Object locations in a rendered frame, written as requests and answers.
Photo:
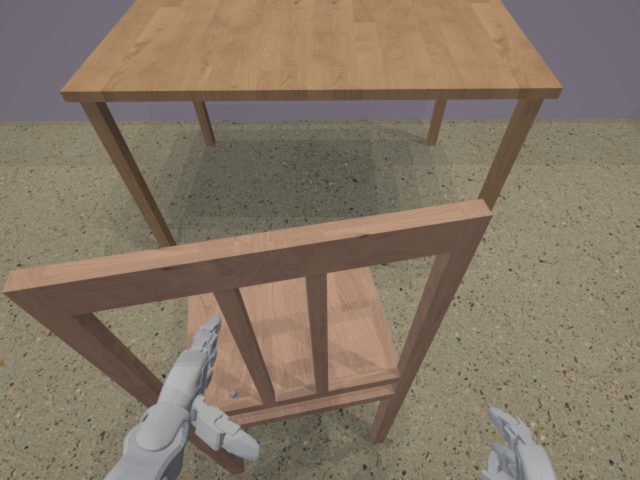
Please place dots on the robot right hand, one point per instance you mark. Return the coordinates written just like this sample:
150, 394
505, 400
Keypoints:
529, 462

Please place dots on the chair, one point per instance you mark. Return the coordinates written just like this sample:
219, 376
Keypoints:
302, 327

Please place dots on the table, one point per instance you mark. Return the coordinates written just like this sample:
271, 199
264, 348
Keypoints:
310, 50

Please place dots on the robot left hand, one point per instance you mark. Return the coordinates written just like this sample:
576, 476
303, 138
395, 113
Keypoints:
189, 377

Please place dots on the robot left forearm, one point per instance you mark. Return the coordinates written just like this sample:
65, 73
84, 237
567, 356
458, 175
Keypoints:
154, 449

